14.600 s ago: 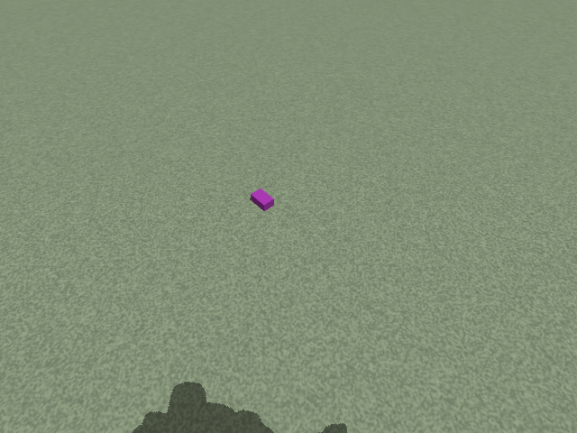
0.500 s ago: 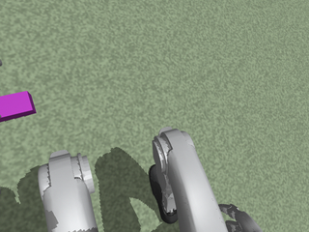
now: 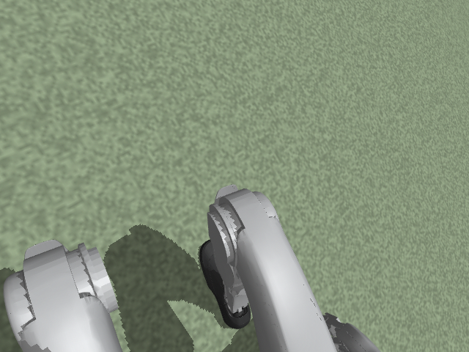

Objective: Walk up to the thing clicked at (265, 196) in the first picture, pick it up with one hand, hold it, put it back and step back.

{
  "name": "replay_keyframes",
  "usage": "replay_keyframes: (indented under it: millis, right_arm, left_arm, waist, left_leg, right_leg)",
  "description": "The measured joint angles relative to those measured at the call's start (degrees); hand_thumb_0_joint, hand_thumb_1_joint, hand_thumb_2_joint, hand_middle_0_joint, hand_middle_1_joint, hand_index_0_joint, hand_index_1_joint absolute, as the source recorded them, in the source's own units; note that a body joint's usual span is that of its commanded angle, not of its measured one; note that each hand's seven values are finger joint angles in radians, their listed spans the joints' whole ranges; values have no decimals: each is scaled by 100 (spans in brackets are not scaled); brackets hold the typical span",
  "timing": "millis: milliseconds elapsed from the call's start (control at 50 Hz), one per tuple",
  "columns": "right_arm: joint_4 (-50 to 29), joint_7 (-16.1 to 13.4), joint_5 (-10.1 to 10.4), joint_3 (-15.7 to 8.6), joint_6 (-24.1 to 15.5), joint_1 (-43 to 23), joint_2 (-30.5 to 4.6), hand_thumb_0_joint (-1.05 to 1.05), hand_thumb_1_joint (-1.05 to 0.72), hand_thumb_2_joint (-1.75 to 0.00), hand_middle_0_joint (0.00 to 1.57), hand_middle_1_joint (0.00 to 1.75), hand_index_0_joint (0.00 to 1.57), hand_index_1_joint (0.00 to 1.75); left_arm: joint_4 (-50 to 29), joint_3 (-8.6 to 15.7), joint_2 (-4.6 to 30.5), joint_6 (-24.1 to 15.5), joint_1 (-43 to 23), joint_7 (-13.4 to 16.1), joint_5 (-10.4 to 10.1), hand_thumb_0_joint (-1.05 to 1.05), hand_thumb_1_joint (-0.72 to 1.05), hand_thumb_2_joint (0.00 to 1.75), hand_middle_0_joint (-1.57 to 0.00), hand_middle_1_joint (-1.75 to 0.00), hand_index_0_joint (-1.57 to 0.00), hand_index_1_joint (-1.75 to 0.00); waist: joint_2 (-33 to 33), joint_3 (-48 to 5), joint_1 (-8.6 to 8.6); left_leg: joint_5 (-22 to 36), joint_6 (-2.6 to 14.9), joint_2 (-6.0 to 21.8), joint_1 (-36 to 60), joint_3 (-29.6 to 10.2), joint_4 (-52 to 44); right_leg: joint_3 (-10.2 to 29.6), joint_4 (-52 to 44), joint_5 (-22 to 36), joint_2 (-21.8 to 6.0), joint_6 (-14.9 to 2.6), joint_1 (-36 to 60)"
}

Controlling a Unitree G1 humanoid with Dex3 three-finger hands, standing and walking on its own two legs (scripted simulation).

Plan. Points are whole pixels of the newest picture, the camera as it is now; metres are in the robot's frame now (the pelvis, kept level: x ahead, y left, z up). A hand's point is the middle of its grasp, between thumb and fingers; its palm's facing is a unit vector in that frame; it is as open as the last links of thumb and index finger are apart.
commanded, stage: rest palm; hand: left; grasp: from above
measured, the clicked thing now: out of the picture +0.47 +0.33 -0.28
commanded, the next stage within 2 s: close in 0.52 s
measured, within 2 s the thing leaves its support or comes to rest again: neither
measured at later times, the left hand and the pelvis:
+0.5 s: hand out of the picture +0.45 +0.34 -0.24, palm faces -0.44 -0.18 -0.88, open 14.4 cm; pelvis +0.00 +0.00 +0.00, yaw -2 degrees
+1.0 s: hand out of the picture +0.45 +0.32 -0.25, palm faces -0.40 -0.16 -0.90, open 12.8 cm; pelvis +0.00 +0.01 +0.00, yaw -3 degrees
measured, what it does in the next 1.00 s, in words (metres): stands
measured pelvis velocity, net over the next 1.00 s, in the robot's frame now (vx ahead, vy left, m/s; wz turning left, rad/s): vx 0.00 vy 0.01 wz -0.05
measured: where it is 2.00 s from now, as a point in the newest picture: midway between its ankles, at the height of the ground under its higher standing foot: (170, 330)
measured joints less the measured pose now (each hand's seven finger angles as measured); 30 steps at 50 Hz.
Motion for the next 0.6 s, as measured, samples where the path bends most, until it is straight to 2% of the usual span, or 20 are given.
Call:
replay_keyframes:
  millis: [140,260,360,480,600]
  right_arm:
    - [-69,210,-90,65,-271,-88,-61,0,-89,-90,20,29,21,30]
    - [-191,300,-86,104,-358,-117,-72,0,-89,-90,20,29,21,30]
    - [-231,330,-68,177,-338,-120,-90,0,-90,-90,20,29,20,30]
    - [-193,294,-119,203,-252,-185,-132,0,-90,-90,20,30,20,30]
    - [-150,284,-186,255,-217,-239,-164,0,-90,-90,20,29,20,30]
  left_arm:
    - [152,102,146,324,-232,64,-209,0,-55,103,-9,-94,-7,-97]
    - [142,296,177,469,-81,-198,-423,0,-54,102,-8,-95,-7,-97]
    - [21,368,241,347,53,-383,-536,0,-55,101,-8,-95,-7,-97]
    - [-48,244,396,22,96,-425,-467,0,-55,102,-9,-94,-7,-97]
    - [96,30,384,-176,78,-220,-329,0,-56,103,-9,-94,-7,-98]
  waist:
    - [62,97,-100]
    - [111,187,-116]
    - [33,280,-48]
    - [-53,360,15]
    - [-113,335,15]
  left_leg:
    - [-143,48,44,-40,-64,145]
    - [-227,57,71,13,-79,155]
    - [-229,16,65,100,-111,134]
    - [-195,-32,38,130,-196,159]
    - [-204,-39,44,177,-252,201]
  right_leg:
    - [-46,48,-70,39,42,-12]
    - [-68,34,-115,27,41,38]
    - [-94,23,-109,8,72,105]
    - [-157,19,-72,7,97,146]
    - [-199,22,-48,28,94,194]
